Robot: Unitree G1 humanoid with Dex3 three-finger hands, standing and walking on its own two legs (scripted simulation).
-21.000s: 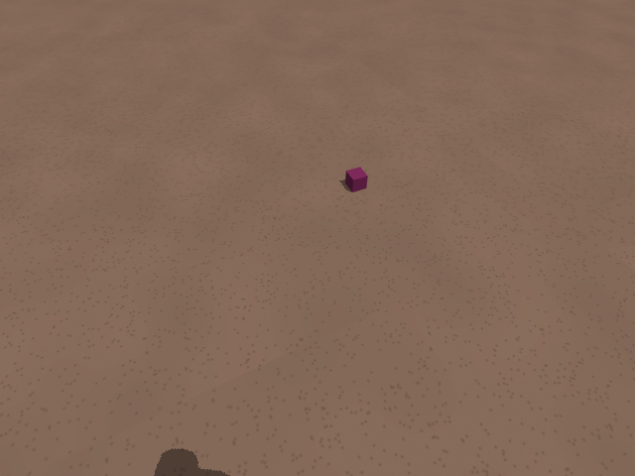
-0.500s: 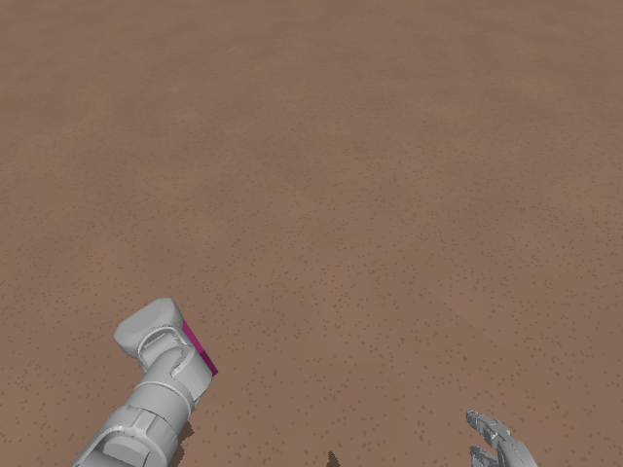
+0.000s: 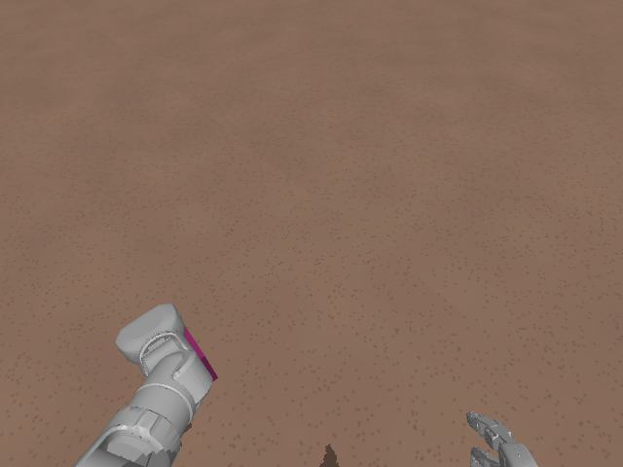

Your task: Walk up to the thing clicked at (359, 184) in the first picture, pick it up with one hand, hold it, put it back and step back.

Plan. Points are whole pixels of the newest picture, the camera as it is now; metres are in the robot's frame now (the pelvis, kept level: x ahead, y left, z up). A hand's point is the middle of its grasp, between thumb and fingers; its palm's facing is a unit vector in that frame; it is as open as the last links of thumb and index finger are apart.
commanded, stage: crouch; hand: left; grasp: from above
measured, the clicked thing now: (178, 365) +0.30 +0.23 -0.10
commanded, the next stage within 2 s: lower in 1.86 s
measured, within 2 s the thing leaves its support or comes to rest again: neither
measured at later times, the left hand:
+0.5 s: hand (212, 379) +0.35 +0.23 -0.28, palm faces -0.30 -0.24 -0.92, open 10.1 cm
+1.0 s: hand (235, 390) +0.39 +0.23 -0.47, palm faces -0.30 -0.30 -0.91, open 10.2 cm
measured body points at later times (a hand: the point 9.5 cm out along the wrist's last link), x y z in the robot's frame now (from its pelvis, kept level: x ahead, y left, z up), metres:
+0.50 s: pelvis -0.05 +0.00 -0.16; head +0.11 +0.02 +0.26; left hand +0.36 +0.24 -0.23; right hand +0.00 -0.27 -0.28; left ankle +0.00 +0.13 -0.73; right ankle +0.00 -0.11 -0.73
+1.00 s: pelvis -0.09 +0.01 -0.33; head +0.13 +0.02 +0.06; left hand +0.40 +0.24 -0.42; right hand -0.06 -0.25 -0.46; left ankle +0.00 +0.13 -0.73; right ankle +0.00 -0.11 -0.73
